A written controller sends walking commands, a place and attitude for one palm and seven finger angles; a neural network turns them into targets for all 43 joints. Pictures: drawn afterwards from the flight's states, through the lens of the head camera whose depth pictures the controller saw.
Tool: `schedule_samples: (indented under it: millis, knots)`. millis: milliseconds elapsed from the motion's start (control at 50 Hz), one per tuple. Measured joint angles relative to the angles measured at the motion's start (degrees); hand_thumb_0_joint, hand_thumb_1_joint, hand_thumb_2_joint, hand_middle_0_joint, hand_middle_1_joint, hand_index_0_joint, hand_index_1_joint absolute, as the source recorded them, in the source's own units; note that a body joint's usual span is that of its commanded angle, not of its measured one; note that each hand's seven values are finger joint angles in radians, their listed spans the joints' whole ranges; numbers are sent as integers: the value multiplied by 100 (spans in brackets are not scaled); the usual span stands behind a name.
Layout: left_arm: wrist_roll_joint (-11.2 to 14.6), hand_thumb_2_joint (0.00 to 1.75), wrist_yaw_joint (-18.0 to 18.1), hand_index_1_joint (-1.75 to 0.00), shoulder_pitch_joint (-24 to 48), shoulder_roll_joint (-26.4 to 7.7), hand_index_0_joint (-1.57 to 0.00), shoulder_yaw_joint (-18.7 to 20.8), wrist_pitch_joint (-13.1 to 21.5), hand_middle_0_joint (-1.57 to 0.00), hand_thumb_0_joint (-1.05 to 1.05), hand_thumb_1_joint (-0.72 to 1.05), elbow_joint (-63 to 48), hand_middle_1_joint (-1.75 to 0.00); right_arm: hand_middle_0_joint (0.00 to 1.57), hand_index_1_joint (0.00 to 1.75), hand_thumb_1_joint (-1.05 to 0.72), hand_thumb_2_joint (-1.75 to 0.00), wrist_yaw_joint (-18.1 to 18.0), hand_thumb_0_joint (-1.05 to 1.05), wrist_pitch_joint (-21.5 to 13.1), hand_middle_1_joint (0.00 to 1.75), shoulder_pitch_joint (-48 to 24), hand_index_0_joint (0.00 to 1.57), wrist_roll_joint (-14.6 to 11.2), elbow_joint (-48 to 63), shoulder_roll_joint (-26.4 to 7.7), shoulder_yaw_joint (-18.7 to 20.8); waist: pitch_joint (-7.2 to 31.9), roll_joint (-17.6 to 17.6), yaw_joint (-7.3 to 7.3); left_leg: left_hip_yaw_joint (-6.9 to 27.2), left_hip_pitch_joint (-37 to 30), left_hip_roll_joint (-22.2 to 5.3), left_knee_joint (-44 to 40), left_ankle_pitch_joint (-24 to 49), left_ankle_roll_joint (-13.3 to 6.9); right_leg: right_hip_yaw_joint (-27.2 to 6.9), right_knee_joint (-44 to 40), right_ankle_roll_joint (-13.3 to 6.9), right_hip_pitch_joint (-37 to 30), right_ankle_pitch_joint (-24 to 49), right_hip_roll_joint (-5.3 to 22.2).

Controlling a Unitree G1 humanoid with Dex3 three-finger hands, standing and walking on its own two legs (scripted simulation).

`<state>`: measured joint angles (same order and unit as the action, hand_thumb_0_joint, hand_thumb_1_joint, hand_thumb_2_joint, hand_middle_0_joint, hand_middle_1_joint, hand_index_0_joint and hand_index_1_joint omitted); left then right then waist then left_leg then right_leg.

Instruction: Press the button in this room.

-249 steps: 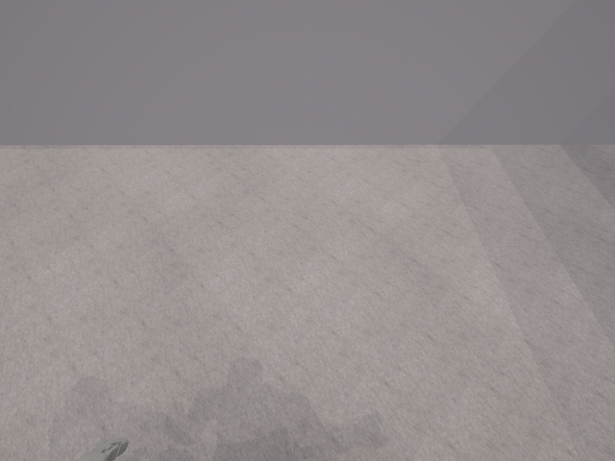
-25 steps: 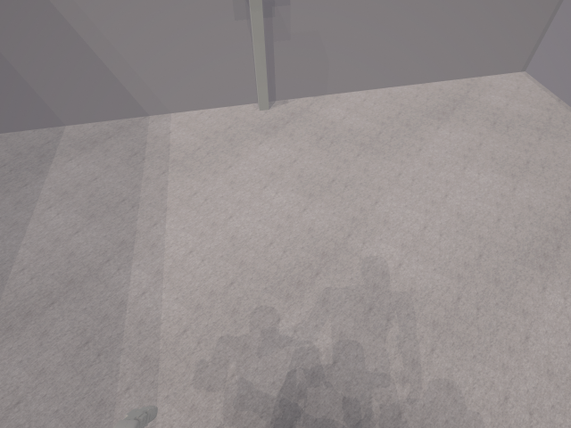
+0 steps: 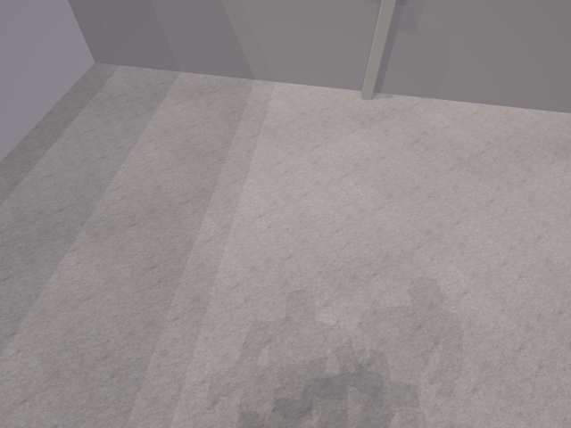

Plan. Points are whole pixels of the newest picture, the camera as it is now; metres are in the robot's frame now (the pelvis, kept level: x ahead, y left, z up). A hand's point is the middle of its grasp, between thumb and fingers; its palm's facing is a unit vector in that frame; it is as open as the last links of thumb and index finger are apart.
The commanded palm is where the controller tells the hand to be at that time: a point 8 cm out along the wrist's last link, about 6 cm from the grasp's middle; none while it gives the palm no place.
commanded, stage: turn or walk to find it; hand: left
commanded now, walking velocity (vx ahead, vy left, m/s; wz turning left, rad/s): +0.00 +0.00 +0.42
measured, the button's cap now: out of the picture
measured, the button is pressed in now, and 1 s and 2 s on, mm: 0 0 0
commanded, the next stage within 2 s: none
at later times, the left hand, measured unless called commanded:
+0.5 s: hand out of the picture +0.07 +0.22 -0.14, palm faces +0.17 -0.95 -0.26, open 7.4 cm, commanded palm none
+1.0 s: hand out of the picture -0.09 +0.22 -0.18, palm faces +0.44 -0.87 -0.22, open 7.4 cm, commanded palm none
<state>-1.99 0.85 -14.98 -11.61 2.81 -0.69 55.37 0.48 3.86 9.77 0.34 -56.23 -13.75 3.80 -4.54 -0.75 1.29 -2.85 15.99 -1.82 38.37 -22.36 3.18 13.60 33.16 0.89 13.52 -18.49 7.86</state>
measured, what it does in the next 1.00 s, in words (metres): steps on the spot, turning left: left foot, then right foot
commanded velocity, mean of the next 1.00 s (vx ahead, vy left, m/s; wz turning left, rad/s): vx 0.00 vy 0.00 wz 0.42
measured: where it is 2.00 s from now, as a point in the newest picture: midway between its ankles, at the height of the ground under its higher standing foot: outside the picture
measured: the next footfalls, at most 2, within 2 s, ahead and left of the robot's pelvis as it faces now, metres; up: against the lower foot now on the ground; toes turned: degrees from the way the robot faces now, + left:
left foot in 0.02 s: +0.02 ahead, +0.12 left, +0.00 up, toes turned +5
right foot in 0.52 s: +0.05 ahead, -0.10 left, +0.00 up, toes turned +7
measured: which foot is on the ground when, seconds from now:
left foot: up 0.00-0.00, down 0.02-0.54, up 0.56-0.96, down 0.98-1.00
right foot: down 0.00-0.02, up 0.04-0.50, down 0.52-0.98, up 1.00-1.00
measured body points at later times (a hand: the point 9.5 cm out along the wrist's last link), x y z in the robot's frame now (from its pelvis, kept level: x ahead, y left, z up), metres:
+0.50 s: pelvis -0.01 +0.01 +0.01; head +0.02 +0.00 +0.45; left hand +0.06 +0.27 -0.12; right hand +0.07 -0.23 -0.15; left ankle -0.02 +0.12 -0.73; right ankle +0.01 -0.12 -0.72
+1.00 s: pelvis -0.04 +0.02 -0.01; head -0.02 +0.05 +0.44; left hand -0.12 +0.27 -0.16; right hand +0.12 -0.19 -0.14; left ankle -0.09 +0.12 -0.74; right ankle +0.01 -0.11 -0.73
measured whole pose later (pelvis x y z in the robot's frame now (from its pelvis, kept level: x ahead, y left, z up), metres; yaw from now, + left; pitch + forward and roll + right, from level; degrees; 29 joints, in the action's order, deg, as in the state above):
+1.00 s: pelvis -0.04 +0.02 -0.01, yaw +25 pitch -1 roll +0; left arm -1.4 0.8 -14.1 -13.0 3.2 -1.7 55.3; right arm 0.7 2.8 11.0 0.5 -55.8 -12.9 3.7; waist -4.7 -2.1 0.6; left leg -3.8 15.8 -1.5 35.9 -18.0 1.2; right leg 13.4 38.9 2.6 15.9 -20.3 10.0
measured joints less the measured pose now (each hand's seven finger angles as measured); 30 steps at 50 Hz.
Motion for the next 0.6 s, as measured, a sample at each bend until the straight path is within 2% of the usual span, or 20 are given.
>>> schedule_samples:
  millis: [20,40,60,100,160,240,300,400,460,520,540,560,600]
  knots:
    - [23,89,-1,-30,-40,-52,-20,17,-22,-20,1,91,25,-30,20,30,-91,-90,5,0,-56,30,-52,19,-1,52,4,-20,10,-23,6,-52,-181,21,-445,374,-71,44,172,61,69,-81,46]
    - [51,89,-1,-30,-49,-137,-20,48,-66,-20,1,90,63,-30,20,30,-91,-90,4,0,-112,30,-136,19,10,71,60,-31,-19,-159,37,-99,-212,114,-506,448,-226,-49,436,102,185,-151,157]
    - [64,89,12,-30,-57,-206,-20,69,-133,-20,1,91,100,-30,20,30,-91,-90,7,0,-152,30,-199,19,14,109,113,-54,-33,-247,75,-124,-204,165,-447,383,-357,-258,833,168,348,-547,162]
    - [60,89,35,-30,-74,-291,-20,90,-268,-20,1,91,174,-30,20,30,-91,-90,-11,0,-214,30,-260,19,33,179,189,-109,9,-263,95,-98,-248,152,-465,284,-508,-615,1733,236,682,-1066,5]
    - [62,89,0,-30,15,-345,-19,116,-336,-20,1,91,233,-30,20,30,-91,-90,-80,0,-253,30,-255,20,47,245,259,-165,77,-178,47,55,-376,144,-774,440,-556,-885,2629,304,1030,-859,-144]
    - [71,90,-38,-30,209,-359,-19,119,-264,-20,1,91,112,-30,20,30,-91,-90,-102,0,-280,30,-190,20,26,253,304,-218,84,-129,42,208,-512,236,-1177,719,-597,-1116,2993,413,1258,-404,-186]
    - [77,90,-34,-30,341,-329,-19,106,-239,-20,1,91,14,-30,20,30,-91,-90,-97,0,-276,30,-92,20,25,241,324,-218,102,-94,3,299,-539,320,-1318,830,-616,-1198,2830,476,1253,-311,-213]
    - [98,90,-12,-30,590,-220,-19,66,-245,-20,1,91,-128,-30,20,30,-91,-90,-88,0,-232,30,138,20,64,199,315,-169,97,23,-174,505,-442,426,-1280,888,-590,-1215,2002,478,982,-567,-353]
    - [123,90,-5,-30,722,-121,-19,23,-198,-20,1,91,-231,-30,20,30,-91,-90,-84,0,-174,30,276,20,83,143,262,-123,84,129,-279,633,-310,472,-1138,871,-525,-1190,1236,412,696,-572,-485]
    - [137,90,-10,-30,757,-39,-19,-27,-82,-20,1,91,-344,-30,20,30,-91,-90,-74,0,-122,30,431,20,64,81,194,-68,131,198,-320,733,-92,553,-838,770,-416,-1122,57,336,212,124,-572]
    - [115,90,1,-30,754,11,-19,-40,-21,-20,1,91,-356,-30,20,30,-91,-90,-64,0,-108,30,473,20,38,57,146,-43,143,280,-315,780,25,541,-625,681,-370,-1051,-156,130,115,153,-611]
    - [90,90,7,-30,753,72,-20,-65,20,-20,1,91,-360,-30,20,30,-91,-90,-66,0,-79,30,482,20,26,24,95,-7,124,378,-326,812,186,524,-219,256,-318,-977,-107,-38,126,133,-644]
    - [76,89,5,-30,694,158,-20,-129,41,-20,1,91,-386,-30,20,30,-91,-90,-59,0,6,30,530,20,42,-13,29,58,131,445,-366,751,602,563,948,-349,-247,-831,-61,-208,94,98,-580]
